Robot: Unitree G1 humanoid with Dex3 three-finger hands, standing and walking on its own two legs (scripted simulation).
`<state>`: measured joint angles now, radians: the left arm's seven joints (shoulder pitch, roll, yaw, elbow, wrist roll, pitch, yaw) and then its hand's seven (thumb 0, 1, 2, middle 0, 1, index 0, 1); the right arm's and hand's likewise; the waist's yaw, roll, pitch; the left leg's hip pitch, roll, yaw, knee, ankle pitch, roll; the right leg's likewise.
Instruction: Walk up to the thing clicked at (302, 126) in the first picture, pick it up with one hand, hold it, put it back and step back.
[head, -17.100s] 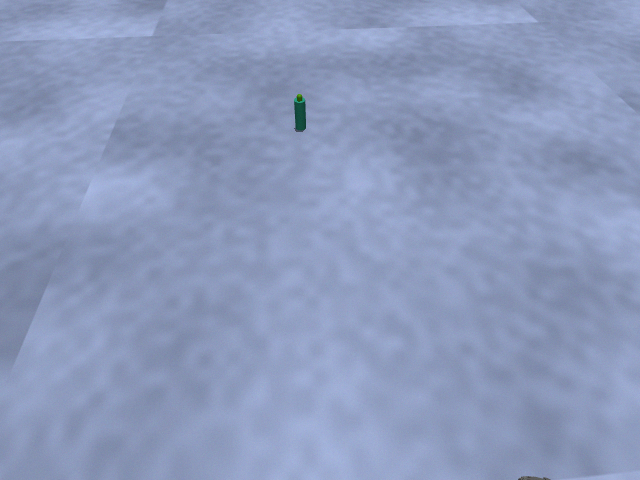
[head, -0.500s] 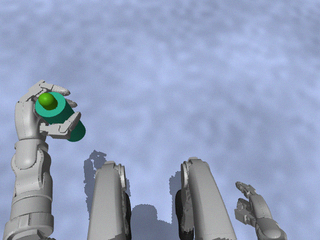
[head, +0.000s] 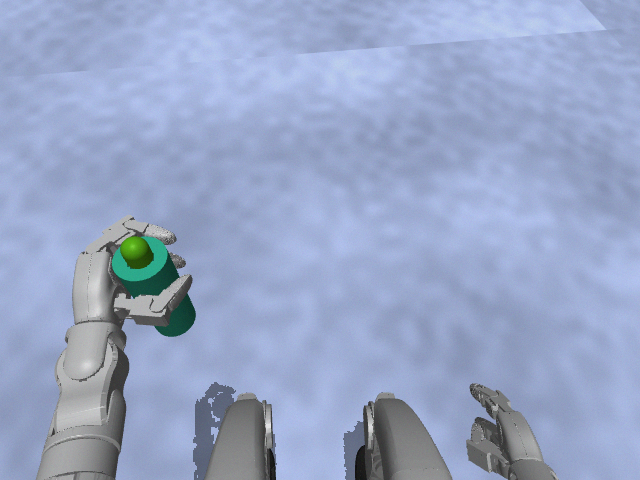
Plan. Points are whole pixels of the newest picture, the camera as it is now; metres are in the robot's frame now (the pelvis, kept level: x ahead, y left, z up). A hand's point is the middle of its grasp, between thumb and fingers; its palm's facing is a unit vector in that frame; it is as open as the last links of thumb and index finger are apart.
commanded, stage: lift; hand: left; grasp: from the side
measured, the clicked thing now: (156, 286) +0.35 +0.20 -0.01
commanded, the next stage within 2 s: hold in 0.84 s
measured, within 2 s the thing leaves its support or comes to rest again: neither
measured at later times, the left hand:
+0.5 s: hand (156, 251) +0.35 +0.18 +0.09, palm faces +0.09 -1.00 -0.04, open 8.1 cm
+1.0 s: hand (156, 232) +0.36 +0.17 +0.11, palm faces +0.08 -1.00 -0.02, open 8.1 cm
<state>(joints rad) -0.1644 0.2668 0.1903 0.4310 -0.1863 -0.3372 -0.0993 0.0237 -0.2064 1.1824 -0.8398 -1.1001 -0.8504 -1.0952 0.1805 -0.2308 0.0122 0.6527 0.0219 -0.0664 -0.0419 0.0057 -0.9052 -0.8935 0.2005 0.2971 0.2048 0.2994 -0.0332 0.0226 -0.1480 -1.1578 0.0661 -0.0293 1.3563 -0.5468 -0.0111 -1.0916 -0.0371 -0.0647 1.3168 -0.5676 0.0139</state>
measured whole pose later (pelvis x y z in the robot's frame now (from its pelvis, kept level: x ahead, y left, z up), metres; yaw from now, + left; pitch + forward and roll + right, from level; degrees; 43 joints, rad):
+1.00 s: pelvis +0.03 -0.01 +0.08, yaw +0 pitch +8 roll -1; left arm -0.13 0.21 0.16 0.49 -0.18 -0.37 -0.11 0.02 -0.20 1.18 -0.84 -1.10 -0.85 -1.10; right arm 0.23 -0.22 0.01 0.67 0.00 -0.02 -0.06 0.01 -0.91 -0.90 0.20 0.30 0.20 0.30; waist -0.03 0.01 -0.04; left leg -0.64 0.06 0.01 0.92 -0.42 -0.02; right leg -0.60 -0.03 -0.05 0.89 -0.44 0.01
